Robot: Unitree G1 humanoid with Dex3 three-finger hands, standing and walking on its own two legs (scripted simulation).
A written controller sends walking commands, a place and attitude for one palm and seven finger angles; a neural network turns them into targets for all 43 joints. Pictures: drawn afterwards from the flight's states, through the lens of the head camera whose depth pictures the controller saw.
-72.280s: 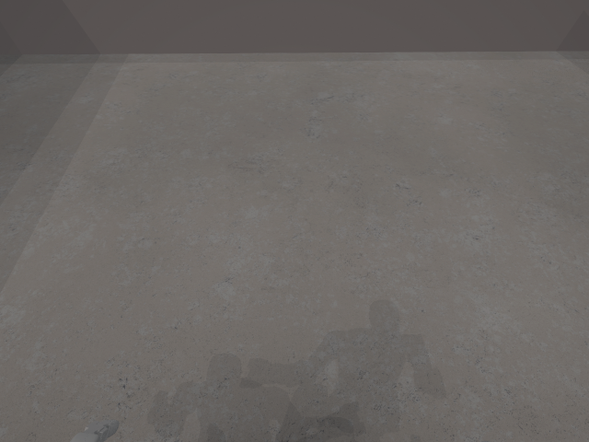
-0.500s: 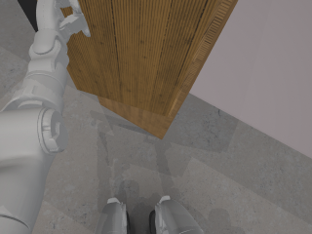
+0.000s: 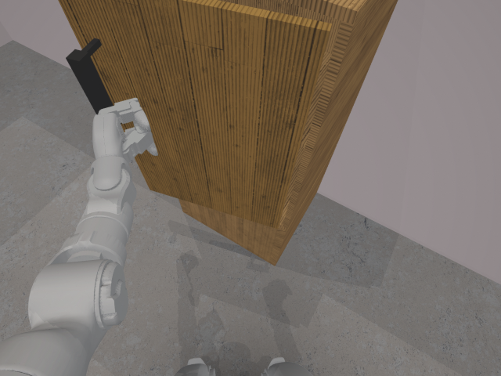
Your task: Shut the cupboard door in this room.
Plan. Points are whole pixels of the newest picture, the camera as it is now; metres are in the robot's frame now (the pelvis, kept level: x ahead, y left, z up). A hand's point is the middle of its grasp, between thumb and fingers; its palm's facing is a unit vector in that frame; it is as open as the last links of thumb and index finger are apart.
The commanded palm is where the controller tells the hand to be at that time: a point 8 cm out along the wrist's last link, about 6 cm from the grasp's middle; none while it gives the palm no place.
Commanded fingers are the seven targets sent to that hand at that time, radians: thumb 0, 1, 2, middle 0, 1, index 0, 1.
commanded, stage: pull the fist back off the door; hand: left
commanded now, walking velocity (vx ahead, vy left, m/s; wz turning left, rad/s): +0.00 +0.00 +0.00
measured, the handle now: (104, 87) +0.61 +0.22 +0.08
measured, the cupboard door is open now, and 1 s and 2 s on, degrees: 13 13 13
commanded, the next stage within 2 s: draw the hand back to the body in 0.24 s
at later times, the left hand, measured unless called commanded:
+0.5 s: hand (142, 142) +0.46 +0.13 +0.10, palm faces +0.12 -0.99 -0.02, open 3.1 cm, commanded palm +0.40 +0.18 +0.10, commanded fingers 0.00 0.90 0.90 -1.30 -1.50 -1.30 -1.50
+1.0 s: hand (55, 224) +0.31 +0.20 +0.14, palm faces +0.12 -0.98 -0.16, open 3.1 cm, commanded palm +0.27 +0.25 +0.16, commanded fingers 0.00 0.90 0.90 -0.94 -1.11 -0.94 -1.11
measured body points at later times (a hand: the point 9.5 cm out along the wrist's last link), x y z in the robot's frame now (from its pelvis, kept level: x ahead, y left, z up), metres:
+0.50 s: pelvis -0.01 +0.02 +0.00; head +0.06 +0.01 +0.44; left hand +0.44 +0.19 +0.10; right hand +0.04 -0.23 -0.13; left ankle +0.00 +0.10 -0.68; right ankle -0.02 -0.07 -0.68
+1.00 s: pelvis -0.01 +0.03 +0.04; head -0.02 +0.01 +0.49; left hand +0.29 +0.25 +0.15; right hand +0.18 -0.21 -0.04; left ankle +0.00 +0.10 -0.68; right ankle -0.02 -0.07 -0.68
